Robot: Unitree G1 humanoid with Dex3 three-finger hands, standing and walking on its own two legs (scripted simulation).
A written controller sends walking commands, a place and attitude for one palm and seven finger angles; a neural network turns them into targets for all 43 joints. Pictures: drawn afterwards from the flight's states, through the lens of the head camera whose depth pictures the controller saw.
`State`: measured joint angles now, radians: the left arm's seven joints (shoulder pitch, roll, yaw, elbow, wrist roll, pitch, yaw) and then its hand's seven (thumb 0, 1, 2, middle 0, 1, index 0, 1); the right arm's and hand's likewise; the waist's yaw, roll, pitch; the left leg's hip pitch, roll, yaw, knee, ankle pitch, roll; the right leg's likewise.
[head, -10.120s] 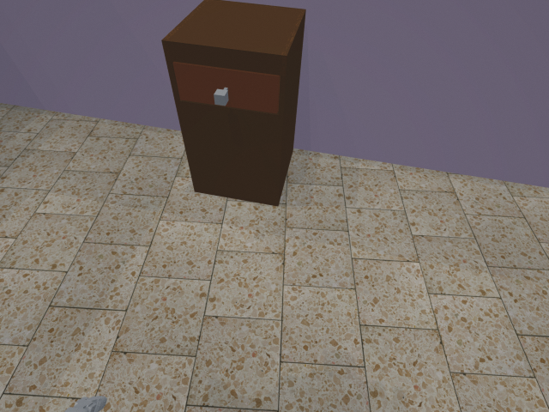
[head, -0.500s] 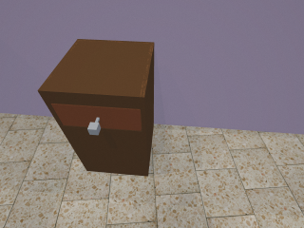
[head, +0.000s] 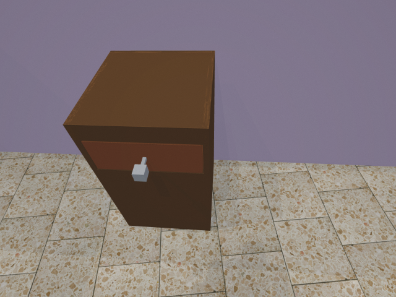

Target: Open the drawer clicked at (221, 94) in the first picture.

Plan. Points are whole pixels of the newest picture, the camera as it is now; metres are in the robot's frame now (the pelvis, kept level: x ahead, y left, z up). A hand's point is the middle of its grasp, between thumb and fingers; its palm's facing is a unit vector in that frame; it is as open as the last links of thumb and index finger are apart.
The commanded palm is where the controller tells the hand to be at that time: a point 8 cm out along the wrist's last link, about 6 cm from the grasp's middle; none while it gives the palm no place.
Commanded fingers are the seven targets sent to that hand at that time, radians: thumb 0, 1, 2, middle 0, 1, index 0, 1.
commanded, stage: come to a stop and stand still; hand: left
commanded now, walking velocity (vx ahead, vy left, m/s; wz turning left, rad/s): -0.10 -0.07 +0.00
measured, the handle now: (142, 167) +0.51 +0.24 -0.16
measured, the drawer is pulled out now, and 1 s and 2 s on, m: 0.00 0.00 0.00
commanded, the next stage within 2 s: look again from close up in 1.94 s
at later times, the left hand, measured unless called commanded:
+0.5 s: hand out of the picture +0.02 +0.18 -0.16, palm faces +0.00 -0.98 -0.21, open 7.3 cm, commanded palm none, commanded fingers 0.00 0.90 0.90 -0.20 -0.30 -0.20 -0.30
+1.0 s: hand out of the picture -0.07 +0.10 -0.16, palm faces +0.06 -0.99 -0.13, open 7.3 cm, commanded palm none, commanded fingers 0.00 0.90 0.90 -0.20 -0.30 -0.20 -0.30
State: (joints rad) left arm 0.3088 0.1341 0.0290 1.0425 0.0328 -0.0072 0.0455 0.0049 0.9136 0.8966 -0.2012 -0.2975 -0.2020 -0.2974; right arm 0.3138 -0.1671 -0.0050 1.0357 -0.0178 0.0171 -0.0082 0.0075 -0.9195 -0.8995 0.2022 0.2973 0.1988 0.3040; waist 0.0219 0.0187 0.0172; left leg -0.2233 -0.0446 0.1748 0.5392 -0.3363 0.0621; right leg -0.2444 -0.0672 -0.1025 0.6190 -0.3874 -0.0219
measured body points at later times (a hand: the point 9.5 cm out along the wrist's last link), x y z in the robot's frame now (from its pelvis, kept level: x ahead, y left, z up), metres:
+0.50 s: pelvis +0.01 +0.01 +0.01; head +0.03 +0.00 +0.46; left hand +0.02 +0.23 -0.14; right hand +0.01 -0.22 -0.15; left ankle +0.00 +0.11 -0.73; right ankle -0.04 -0.09 -0.73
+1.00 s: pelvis -0.01 -0.03 +0.02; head +0.01 -0.03 +0.47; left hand -0.07 +0.15 -0.14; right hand -0.05 -0.22 -0.15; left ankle +0.00 +0.11 -0.73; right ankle -0.04 -0.09 -0.73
